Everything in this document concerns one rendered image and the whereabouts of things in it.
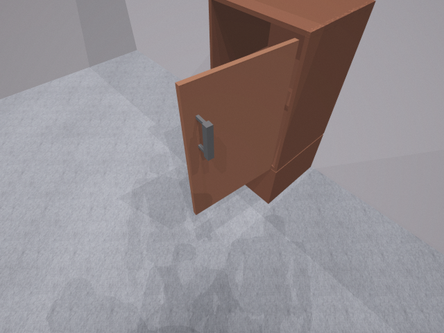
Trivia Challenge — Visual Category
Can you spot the handle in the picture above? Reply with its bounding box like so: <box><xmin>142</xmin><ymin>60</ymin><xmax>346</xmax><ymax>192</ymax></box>
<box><xmin>196</xmin><ymin>114</ymin><xmax>214</xmax><ymax>161</ymax></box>

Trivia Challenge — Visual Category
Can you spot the cupboard door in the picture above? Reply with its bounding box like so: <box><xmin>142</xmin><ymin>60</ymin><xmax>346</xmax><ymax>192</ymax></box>
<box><xmin>175</xmin><ymin>38</ymin><xmax>299</xmax><ymax>215</ymax></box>

